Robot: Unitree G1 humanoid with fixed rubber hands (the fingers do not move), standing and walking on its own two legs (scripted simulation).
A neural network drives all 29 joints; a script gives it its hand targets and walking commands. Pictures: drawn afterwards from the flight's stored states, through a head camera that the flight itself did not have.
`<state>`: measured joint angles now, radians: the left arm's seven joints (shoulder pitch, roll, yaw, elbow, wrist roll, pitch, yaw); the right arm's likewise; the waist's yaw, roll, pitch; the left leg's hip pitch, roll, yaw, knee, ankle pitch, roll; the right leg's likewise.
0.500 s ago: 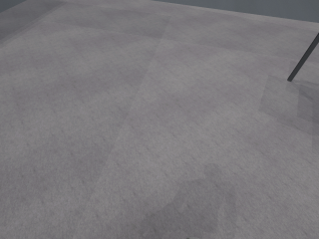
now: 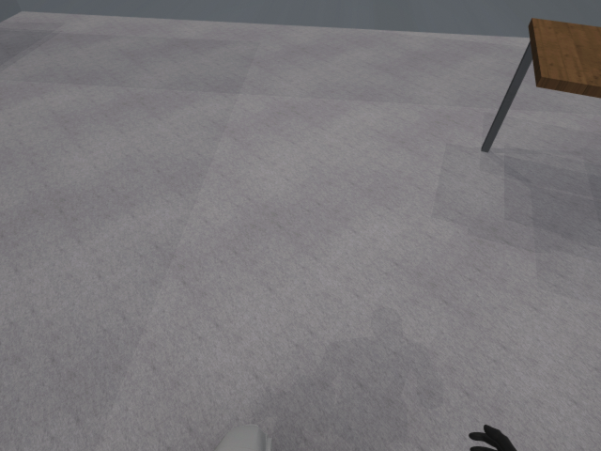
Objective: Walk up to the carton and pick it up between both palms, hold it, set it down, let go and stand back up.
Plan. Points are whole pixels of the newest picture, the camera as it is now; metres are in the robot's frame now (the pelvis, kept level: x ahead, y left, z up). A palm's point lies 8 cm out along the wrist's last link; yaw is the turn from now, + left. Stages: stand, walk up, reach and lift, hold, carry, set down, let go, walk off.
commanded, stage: walk up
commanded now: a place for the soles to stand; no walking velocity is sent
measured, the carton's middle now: out of the picture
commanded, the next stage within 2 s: none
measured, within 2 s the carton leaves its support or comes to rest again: neither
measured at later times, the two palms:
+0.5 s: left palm (267, 308) +0.36 +0.11 -0.07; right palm out of the picture +0.14 -0.41 -0.12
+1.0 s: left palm (342, 301) +0.43 -0.02 -0.12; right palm out of the picture +0.47 -0.56 -0.07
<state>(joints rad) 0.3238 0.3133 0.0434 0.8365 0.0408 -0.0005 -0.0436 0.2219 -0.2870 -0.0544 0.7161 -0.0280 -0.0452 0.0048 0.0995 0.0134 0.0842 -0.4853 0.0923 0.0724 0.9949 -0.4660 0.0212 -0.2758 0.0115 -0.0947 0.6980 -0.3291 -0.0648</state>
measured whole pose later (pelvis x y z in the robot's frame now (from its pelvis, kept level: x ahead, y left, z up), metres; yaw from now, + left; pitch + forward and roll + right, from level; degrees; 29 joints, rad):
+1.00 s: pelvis +0.37 -0.28 +0.00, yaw -18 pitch -2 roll +0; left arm 0.49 0.30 0.02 0.73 0.04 -0.03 -0.02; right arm 0.19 -0.23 -0.03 0.61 -0.03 -0.04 0.00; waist 0.10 -0.06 0.08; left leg -0.48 0.04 0.10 0.67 -0.19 0.04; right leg -0.03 0.07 -0.09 0.58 -0.52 -0.10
